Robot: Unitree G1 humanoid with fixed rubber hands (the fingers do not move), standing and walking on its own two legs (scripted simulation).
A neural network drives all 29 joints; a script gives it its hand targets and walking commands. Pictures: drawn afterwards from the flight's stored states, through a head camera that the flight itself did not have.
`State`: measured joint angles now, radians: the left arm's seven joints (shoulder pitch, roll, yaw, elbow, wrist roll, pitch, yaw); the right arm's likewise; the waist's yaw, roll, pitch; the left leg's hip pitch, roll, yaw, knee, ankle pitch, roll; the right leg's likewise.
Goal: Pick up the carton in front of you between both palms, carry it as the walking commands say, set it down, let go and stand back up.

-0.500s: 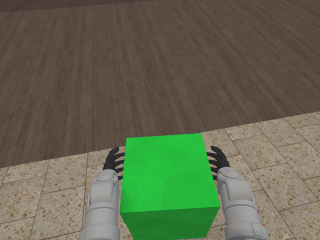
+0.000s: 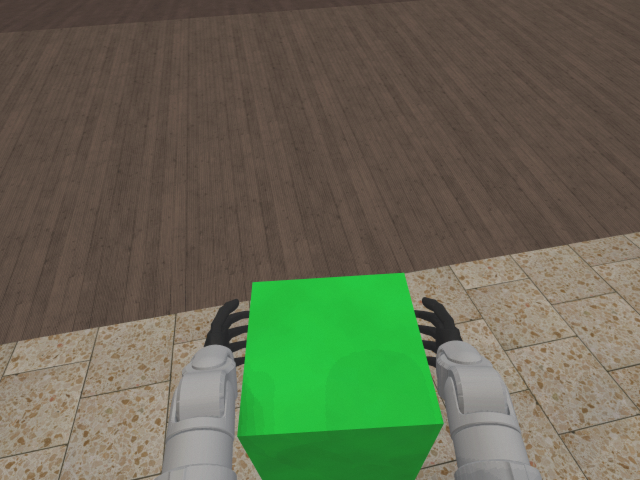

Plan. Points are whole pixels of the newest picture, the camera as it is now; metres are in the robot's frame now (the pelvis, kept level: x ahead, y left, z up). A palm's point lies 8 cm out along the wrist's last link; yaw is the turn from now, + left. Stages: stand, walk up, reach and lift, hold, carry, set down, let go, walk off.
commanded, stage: reach and lift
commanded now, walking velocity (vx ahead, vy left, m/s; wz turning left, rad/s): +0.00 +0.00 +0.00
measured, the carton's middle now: (334, 387) +0.28 +0.00 -0.05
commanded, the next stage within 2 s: hold in 0.24 s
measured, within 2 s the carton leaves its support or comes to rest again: neither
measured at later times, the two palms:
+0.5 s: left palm (212, 357) +0.28 +0.15 +0.05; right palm (451, 352) +0.27 -0.15 +0.05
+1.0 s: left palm (213, 356) +0.28 +0.15 +0.05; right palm (452, 350) +0.28 -0.15 +0.05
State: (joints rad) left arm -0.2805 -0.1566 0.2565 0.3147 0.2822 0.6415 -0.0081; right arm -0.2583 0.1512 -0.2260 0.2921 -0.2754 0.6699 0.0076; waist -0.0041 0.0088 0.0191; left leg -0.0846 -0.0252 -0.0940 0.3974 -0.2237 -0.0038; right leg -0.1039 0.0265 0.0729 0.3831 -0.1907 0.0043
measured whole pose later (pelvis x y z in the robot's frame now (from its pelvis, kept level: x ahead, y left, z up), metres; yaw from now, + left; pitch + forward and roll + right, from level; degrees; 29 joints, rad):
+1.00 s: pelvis -0.01 +0.00 +0.00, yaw +0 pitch -8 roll +0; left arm -0.29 -0.16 0.26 0.24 0.28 0.74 -0.02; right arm -0.28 0.16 -0.22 0.23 -0.27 0.77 0.01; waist 0.00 0.01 0.04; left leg -0.03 -0.02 -0.09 0.39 -0.21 -0.01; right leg -0.05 0.03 0.07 0.38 -0.18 0.00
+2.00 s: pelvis +0.14 +0.00 -0.01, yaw +2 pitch +6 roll -2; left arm -0.02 -0.13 0.06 -0.46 0.06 1.10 0.11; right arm 0.01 0.13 -0.04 -0.48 -0.07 1.11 -0.11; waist -0.02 0.04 -0.17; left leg -0.08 0.05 0.00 0.37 -0.39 -0.01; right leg -0.41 -0.01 -0.19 0.44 -0.21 0.00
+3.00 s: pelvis +0.77 +0.02 -0.03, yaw +4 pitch +3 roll +0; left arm -0.09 -0.13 0.07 -0.53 -0.05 1.13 0.20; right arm -0.07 0.09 -0.08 -0.56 0.04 1.16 -0.21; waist 0.04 0.04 -0.06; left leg -0.18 0.08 0.07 1.00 -0.47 0.00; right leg -0.49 -0.06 -0.24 0.62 -0.19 -0.10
